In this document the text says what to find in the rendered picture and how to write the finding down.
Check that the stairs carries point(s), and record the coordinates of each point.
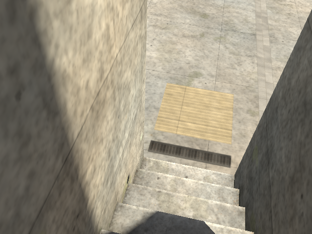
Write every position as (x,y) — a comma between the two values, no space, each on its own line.
(171,198)

